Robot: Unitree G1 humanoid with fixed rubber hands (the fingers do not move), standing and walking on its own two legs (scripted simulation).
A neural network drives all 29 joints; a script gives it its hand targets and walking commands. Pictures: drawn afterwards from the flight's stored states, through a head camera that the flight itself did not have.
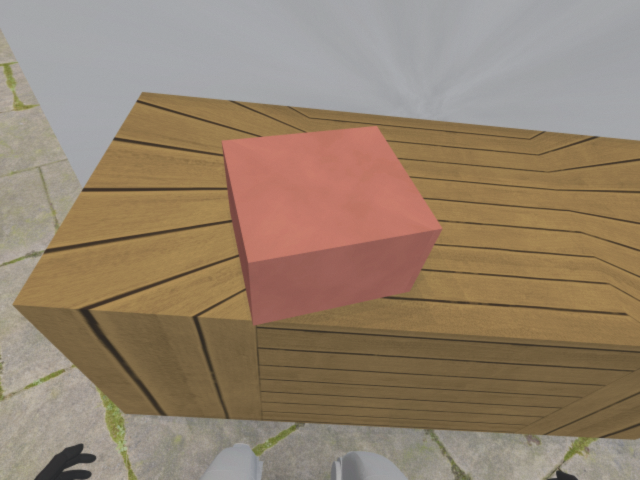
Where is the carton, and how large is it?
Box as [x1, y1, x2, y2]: [222, 126, 442, 325]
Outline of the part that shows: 376,126 222,141 230,213 253,325 409,291 442,228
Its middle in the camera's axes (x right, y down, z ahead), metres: +0.00 -0.03 +0.68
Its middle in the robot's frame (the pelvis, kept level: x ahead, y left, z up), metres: +0.53 +0.00 -0.03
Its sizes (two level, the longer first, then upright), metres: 0.289 0.263 0.177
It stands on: a pedestal, 0.62 m high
